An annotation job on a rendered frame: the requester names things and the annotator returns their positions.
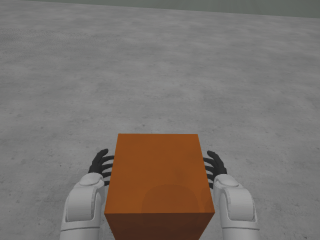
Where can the robot right forearm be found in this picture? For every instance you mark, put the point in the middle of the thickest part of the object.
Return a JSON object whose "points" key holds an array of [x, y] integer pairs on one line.
{"points": [[238, 215]]}

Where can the robot right hand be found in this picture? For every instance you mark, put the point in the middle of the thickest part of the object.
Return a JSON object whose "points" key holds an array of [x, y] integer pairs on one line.
{"points": [[217, 169]]}

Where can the robot left forearm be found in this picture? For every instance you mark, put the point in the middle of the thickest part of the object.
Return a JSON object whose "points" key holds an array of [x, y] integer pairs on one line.
{"points": [[81, 218]]}

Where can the robot left hand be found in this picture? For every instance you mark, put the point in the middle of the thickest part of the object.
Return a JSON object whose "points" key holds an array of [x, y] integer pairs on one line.
{"points": [[97, 166]]}

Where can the carton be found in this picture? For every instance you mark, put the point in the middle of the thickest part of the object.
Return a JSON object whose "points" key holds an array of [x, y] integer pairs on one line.
{"points": [[158, 188]]}

